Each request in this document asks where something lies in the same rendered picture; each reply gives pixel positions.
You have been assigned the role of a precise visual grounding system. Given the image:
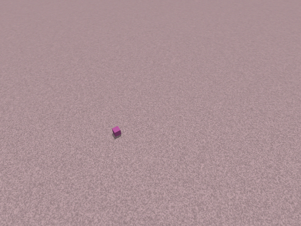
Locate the cube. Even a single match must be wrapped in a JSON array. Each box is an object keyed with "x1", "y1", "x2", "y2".
[{"x1": 112, "y1": 126, "x2": 121, "y2": 136}]

